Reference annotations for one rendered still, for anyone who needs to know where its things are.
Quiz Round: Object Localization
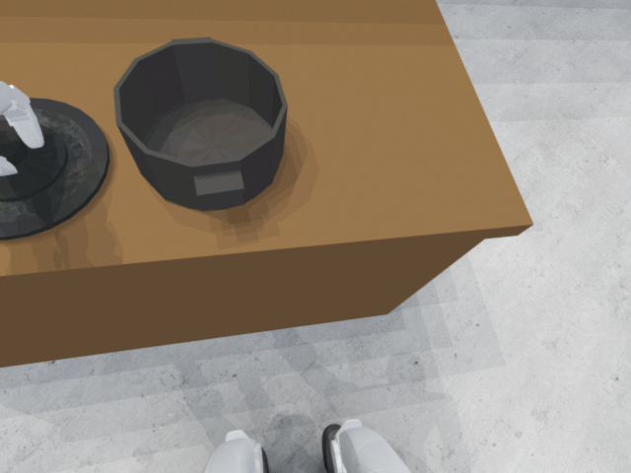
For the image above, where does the knob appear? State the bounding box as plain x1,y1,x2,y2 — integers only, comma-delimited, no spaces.
0,131,29,166

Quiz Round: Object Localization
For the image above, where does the left robot shin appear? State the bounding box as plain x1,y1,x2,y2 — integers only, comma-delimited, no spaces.
225,431,251,441

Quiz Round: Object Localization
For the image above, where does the lid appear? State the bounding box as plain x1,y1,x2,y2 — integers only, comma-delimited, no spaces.
0,98,109,240

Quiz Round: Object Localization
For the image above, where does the table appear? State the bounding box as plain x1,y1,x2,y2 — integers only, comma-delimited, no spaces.
0,0,533,368

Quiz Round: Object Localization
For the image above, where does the pot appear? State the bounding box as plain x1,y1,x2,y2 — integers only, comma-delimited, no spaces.
113,37,288,212

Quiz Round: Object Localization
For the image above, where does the robot left hand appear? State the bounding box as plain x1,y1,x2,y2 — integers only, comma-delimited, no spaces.
0,81,44,176

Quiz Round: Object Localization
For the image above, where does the right robot shin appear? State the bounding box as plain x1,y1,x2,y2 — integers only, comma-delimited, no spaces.
336,420,362,436

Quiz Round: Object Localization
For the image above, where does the robot shin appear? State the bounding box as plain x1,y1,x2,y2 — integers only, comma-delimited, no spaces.
225,431,251,441
336,420,362,436

